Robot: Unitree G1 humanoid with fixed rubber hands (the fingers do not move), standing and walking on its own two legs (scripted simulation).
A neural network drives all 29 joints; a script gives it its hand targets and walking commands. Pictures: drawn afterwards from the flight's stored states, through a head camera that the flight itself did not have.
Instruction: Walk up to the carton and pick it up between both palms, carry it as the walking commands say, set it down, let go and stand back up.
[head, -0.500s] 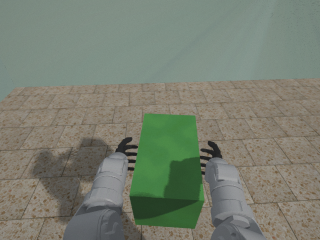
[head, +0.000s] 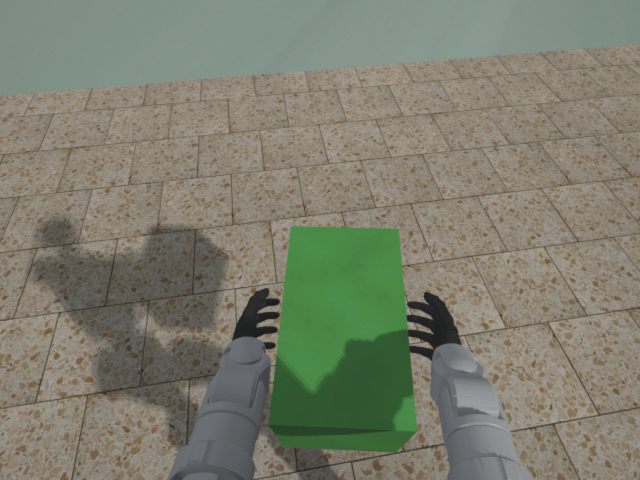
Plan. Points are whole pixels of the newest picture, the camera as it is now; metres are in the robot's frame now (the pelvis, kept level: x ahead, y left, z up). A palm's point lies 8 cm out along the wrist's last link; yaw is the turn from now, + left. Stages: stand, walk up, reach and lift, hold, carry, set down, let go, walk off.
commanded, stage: set down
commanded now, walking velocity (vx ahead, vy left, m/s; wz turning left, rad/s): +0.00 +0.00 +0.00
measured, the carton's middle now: (341, 336) +0.35 -0.06 -0.12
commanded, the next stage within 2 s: none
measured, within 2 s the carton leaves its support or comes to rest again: neither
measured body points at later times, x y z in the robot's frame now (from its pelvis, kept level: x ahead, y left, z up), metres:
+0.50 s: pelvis -0.04 -0.04 -0.05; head +0.11 -0.05 +0.37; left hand +0.34 +0.06 -0.13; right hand +0.31 -0.20 -0.13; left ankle -0.01 +0.09 -0.73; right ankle +0.04 -0.17 -0.73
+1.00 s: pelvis -0.06 -0.02 -0.14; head +0.14 -0.04 +0.26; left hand +0.37 +0.06 -0.22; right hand +0.34 -0.20 -0.21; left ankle -0.01 +0.09 -0.73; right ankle +0.04 -0.17 -0.73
